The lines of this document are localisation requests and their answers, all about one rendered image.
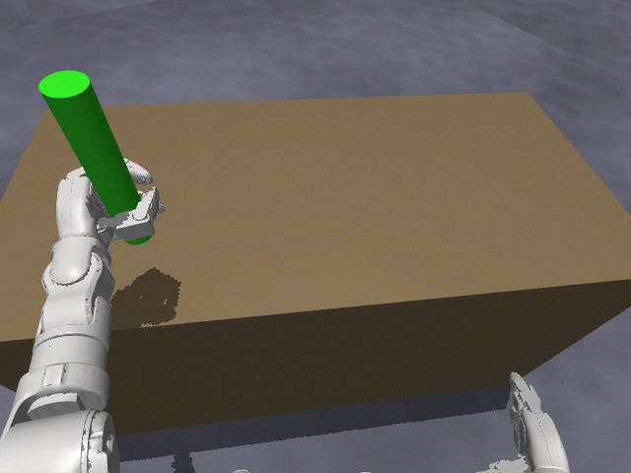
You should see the left robot hand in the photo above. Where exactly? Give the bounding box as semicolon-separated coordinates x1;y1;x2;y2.
56;159;166;250

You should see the left robot arm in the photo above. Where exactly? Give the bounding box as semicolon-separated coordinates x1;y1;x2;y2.
0;236;120;473

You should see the can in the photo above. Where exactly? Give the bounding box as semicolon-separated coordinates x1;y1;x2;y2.
38;71;152;244

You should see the right robot hand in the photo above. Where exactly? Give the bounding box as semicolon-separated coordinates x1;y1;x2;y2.
476;372;570;473

